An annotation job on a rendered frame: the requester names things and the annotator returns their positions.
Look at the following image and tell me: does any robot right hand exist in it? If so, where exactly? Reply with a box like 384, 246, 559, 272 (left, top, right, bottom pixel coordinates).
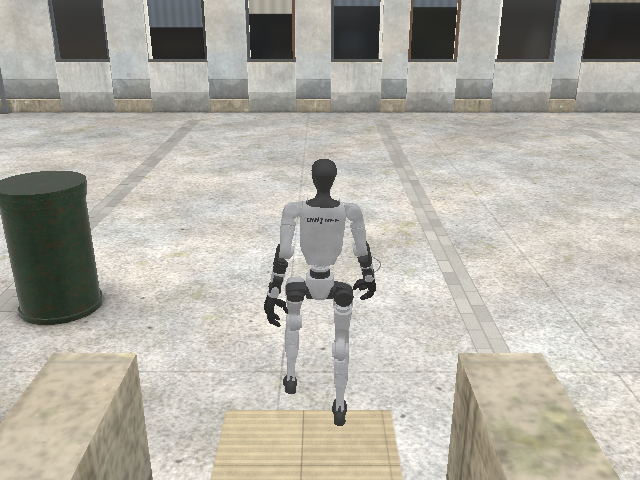
353, 278, 376, 300

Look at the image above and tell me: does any right robot upper arm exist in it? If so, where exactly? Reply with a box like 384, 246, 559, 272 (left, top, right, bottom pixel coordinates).
343, 202, 368, 257

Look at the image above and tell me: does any robot left hand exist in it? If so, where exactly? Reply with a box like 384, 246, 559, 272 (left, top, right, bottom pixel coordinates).
264, 295, 288, 327

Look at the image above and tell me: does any right robot forearm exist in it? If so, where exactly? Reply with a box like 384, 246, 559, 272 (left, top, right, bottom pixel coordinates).
357, 241, 375, 282

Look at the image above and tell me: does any left robot shin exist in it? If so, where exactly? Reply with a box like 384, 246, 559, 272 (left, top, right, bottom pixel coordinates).
285, 314, 299, 381

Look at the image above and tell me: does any left robot upper arm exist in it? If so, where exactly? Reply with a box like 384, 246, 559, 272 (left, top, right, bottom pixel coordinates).
279, 201, 302, 259

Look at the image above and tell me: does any robot right thigh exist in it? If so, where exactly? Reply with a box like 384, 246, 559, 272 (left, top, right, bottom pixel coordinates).
332, 281, 354, 361

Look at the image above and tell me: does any left robot forearm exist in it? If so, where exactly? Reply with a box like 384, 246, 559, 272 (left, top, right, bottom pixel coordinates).
267, 244, 288, 298

